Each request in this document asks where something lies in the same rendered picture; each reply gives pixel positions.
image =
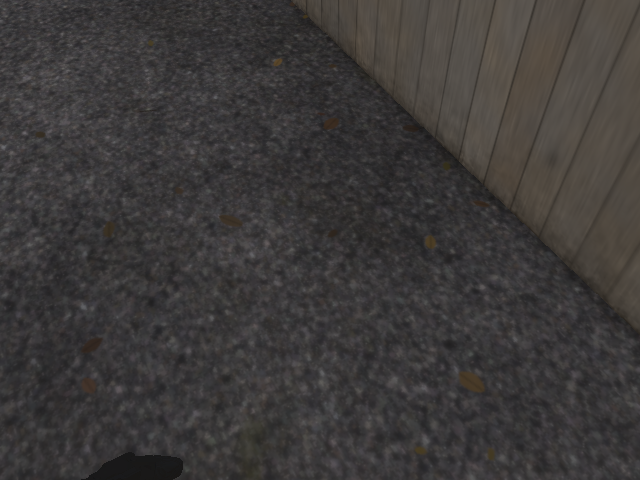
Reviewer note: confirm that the left robot hand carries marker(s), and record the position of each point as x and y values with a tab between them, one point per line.
131	467

